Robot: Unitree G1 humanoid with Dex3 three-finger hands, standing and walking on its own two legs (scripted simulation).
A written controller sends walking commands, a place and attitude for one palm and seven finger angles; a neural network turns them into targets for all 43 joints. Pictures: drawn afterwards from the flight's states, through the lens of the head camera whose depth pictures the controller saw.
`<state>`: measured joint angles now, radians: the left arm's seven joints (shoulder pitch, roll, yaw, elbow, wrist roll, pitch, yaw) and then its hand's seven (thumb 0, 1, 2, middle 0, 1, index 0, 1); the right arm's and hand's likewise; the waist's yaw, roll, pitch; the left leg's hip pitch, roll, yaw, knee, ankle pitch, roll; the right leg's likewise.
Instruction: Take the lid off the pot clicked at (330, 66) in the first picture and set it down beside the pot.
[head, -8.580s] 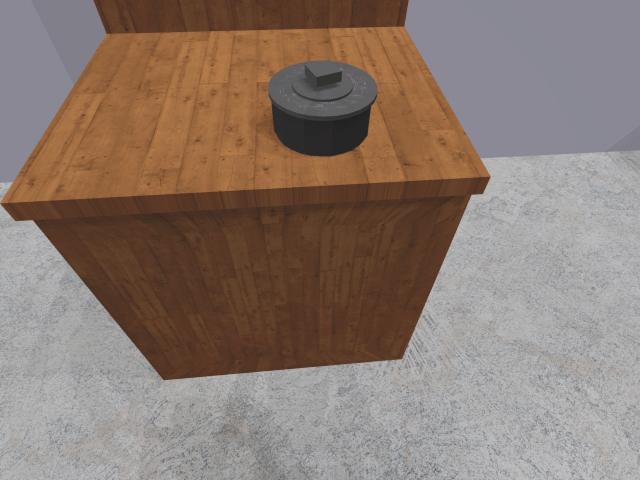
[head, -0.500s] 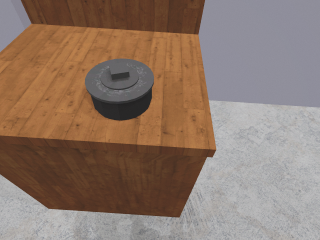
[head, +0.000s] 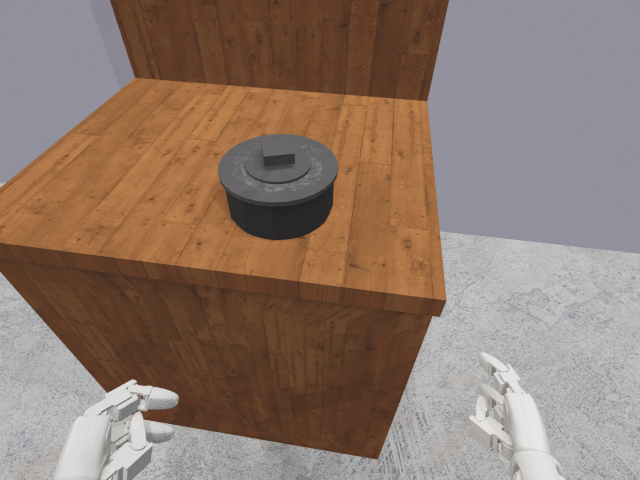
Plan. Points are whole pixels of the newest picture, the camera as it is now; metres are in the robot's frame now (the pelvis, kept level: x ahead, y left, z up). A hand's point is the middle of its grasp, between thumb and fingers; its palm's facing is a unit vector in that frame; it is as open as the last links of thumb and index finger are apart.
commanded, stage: lift the closed hand beside the body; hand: left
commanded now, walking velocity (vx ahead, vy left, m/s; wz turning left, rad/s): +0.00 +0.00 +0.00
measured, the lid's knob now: (277, 151) +0.53 +0.14 +0.15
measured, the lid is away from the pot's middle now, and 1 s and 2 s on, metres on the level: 0.00 0.00 0.00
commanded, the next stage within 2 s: raise the hand higher, near the body in 0.18 s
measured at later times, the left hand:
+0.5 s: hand (103, 394) +0.16 +0.24 +0.11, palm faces +0.28 -0.85 -0.45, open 3.1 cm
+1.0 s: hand (91, 327) +0.19 +0.24 +0.18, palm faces +0.37 -0.83 -0.42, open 3.1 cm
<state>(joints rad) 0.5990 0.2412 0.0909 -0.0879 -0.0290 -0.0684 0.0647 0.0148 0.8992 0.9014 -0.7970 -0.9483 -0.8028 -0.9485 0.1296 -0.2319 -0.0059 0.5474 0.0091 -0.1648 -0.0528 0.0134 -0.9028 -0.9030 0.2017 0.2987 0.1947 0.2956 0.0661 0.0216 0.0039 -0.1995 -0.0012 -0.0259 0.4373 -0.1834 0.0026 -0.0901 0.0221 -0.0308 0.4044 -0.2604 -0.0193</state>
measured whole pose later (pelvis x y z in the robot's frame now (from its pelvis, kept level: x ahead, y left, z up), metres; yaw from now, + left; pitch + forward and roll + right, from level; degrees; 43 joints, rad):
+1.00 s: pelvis +0.02 +0.01 +0.00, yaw -2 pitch -5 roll -1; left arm 0.56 0.34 0.31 -0.56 -0.05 -0.14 0.07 0.02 0.89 0.90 -1.30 -1.50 -1.31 -1.50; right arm 0.17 -0.20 0.03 0.61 0.00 -0.15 -0.06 0.02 -0.90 -0.90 0.20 0.30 0.20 0.30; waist 0.09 0.05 0.03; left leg -0.14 0.00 0.00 0.43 -0.21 0.01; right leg -0.03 0.02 0.00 0.37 -0.27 -0.01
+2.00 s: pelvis -0.04 +0.02 +0.00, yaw +0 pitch -4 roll -1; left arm -0.13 0.74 0.07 -0.26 0.70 0.11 -0.39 0.00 -0.18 1.60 -1.01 -0.31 -1.01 -0.31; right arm 0.09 -0.29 0.05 0.59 0.05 0.07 -0.02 0.02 -0.90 -0.90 0.20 0.30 0.20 0.30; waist 0.08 0.13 0.03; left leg -0.26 -0.03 -0.02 0.44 -0.13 0.03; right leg -0.17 -0.01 -0.03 0.47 -0.23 0.00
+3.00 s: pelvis -0.01 +0.01 -0.01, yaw +0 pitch +0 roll +1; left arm -0.69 0.63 -0.16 0.15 0.80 0.22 -0.48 0.00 -0.37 1.74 -0.91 -0.08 -0.91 -0.08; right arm 0.10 -0.30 0.05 0.62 0.06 0.11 0.01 0.02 -0.90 -0.90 0.20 0.30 0.19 0.30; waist 0.04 0.11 0.00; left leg -0.29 -0.05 -0.01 0.46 -0.16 0.03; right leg -0.23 -0.02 -0.02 0.52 -0.29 0.00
